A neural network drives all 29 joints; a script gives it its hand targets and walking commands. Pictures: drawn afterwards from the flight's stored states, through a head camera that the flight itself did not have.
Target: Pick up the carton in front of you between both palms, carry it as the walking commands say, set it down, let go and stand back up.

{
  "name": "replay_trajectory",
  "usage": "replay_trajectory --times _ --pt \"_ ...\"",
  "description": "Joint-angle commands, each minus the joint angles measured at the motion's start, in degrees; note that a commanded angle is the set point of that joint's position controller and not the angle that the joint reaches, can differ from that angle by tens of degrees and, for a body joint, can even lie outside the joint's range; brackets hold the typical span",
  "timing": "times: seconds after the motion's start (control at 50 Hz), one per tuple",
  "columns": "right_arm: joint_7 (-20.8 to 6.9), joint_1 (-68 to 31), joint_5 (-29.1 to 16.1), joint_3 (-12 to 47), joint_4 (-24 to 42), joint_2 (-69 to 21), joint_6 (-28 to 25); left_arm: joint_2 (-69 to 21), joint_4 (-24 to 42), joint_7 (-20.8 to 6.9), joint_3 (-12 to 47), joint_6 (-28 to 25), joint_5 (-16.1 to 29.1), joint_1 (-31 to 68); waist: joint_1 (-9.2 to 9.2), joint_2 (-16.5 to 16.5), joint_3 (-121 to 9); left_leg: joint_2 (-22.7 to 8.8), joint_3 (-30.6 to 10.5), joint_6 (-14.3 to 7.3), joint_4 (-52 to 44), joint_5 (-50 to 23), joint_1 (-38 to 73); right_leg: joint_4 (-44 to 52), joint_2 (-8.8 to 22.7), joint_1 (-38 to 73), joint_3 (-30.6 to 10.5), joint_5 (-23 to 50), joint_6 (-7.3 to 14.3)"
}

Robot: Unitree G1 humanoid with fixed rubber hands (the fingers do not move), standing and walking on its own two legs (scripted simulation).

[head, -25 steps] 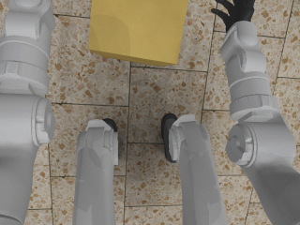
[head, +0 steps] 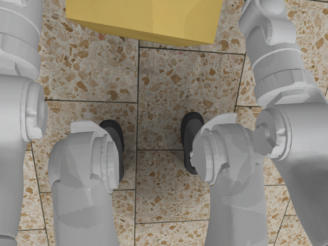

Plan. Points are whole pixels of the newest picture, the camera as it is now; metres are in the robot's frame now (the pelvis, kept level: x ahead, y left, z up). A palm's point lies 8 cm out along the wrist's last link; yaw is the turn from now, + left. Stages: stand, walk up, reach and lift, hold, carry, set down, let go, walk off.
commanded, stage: reach and lift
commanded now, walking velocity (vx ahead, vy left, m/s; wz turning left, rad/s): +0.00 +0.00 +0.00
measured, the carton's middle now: out of the picture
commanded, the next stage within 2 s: none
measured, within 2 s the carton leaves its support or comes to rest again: leaves its support in 0.64 s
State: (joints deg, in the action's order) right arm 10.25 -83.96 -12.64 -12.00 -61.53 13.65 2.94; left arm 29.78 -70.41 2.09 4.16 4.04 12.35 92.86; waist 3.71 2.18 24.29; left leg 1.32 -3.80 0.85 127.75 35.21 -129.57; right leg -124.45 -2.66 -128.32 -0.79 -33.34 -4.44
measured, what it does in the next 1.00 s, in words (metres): stands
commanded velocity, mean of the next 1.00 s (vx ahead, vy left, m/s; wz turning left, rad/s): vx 0.00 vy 0.00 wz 0.00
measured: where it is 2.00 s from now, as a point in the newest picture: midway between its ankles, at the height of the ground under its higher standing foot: (154, 157)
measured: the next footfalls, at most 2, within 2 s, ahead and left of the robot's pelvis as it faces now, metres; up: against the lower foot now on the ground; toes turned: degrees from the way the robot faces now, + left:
none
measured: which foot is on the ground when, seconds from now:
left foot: down 0.00-1.00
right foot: down 0.00-1.00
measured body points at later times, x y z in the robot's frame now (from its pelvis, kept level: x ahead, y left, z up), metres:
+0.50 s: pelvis -0.01 +0.00 +0.00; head +0.37 +0.03 +0.23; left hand +0.59 +0.17 -0.18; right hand +0.55 -0.14 -0.18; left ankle +0.10 +0.12 -0.34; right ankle +0.12 -0.13 -0.34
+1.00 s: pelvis -0.01 -0.01 +0.05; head +0.29 +0.04 +0.38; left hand +0.54 +0.18 -0.04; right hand +0.52 -0.12 -0.04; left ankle +0.10 +0.12 -0.34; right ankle +0.12 -0.14 -0.34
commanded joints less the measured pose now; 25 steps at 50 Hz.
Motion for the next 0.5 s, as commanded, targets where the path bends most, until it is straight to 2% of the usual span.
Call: replay_trajectory --times 0.0,0.08,0.2,0.3,0.34,0.36,0.38,0.42,0.48 --pt "0.52 -10.72 -0.53 0.11 5.81 6.04 -1.23 4.92 5.7 0.33 -0.11 -1.16 0.39 15.91 1.63 -9.1 -79.05 -0.68 2.86 0.68 -9.4 -28.11 40.06 6.3 -0.46 36.03 6.33 29.14 0.31" --pt "0.27 -9.74 0.59 -0.86 4.4 5.3 -0.99 3.52 3.85 0.18 -0.8 -0.88 -0.45 14.49 1.68 -8.88 -73.16 -0.64 2.55 0.68 -10.36 -23.67 36.51 7.06 -0.51 32.15 6.16 24.8 0.36" --pt "0.15 -13.02 0.96 -1.03 4.35 5.08 -0.89 3.05 3.24 0.17 -0.72 -0.79 -0.77 17.39 1.41 -8.22 -70.04 -0.75 2.71 0.47 -11.7 -18.72 33.77 7.85 -0.34 31.96 5.9 21.08 0.52" --pt "-0.3 -17.46 0.3 1.01 4.57 -0.08 -0.77 -3.22 3.02 -0.39 2.28 -0.54 0.72 21.69 1.34 -7.64 -69.22 -0.18 2.82 0.3 -12.43 -16.56 33.74 8.3 -0.98 33.58 5.88 19.76 0.83" --pt "-0.43 -17.78 2.07 -0.18 4.08 -2.17 -0.54 -4.7 2.46 -0.48 1.07 -0.42 -0.98 22.11 1.03 -7.29 -68.22 0.23 2.94 0.39 -12.5 -15.91 33.67 8.4 -1.61 34.59 5.98 19.27 0.8" --pt "-0.81 -18.07 3.37 -0.84 3.96 -4.54 -0.32 -7.39 2.56 -1.0 0.99 -0.27 -1.81 22.54 1.07 -7.3 -67.37 0.6 3.02 0.39 -12.52 -15.56 33.58 8.51 -2.02 35.13 6.12 18.9 0.85" --pt "-2.68 -22.05 3.87 1.09 5.18 -14.18 0.05 -18.13 3.53 -2.95 3.29 0.18 -1.87 25.7 1.04 -7.65 -66.97 1.15 3.0 0.17 -12.56 -15.62 33.49 8.57 -2.66 34.76 6.16 18.8 1.08" --pt "-7.53 -29.18 5.84 3.21 6.54 -32.29 1.63 -37.59 2.95 -7.77 3.98 1.44 -3.98 28.75 0.41 -8.06 -65.27 2.3 3.23 -0.19 -11.89 -15.92 31.95 7.88 -3.88 33.52 6.25 18.31 1.29" --pt "-14.13 -32.14 8.87 2.73 9.12 -47.16 5.06 -53.51 4.89 -13.62 0.6 3.94 -7.32 25.04 -0.45 -7.56 -61.5 3.76 4.15 -1.02 -10.98 -16.14 28.13 6.55 -4.98 29.81 6.79 16.72 1.86"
